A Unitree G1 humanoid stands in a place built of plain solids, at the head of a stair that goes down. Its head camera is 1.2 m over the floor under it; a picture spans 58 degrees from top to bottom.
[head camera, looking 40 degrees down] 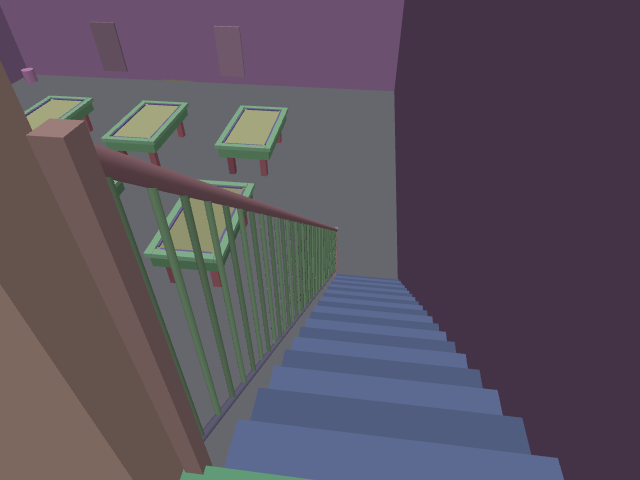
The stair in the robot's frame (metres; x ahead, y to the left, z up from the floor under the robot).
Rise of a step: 0.19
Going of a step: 0.23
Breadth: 1.03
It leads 7 degrees to the right of straight ahead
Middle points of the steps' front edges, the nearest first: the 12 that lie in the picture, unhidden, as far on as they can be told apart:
0.67 -0.23 -0.19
0.90 -0.26 -0.38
1.13 -0.29 -0.57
1.36 -0.32 -0.77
1.59 -0.35 -0.96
1.82 -0.38 -1.15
2.05 -0.41 -1.34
2.28 -0.43 -1.53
2.52 -0.46 -1.72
2.75 -0.49 -1.91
2.98 -0.52 -2.11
3.21 -0.55 -2.30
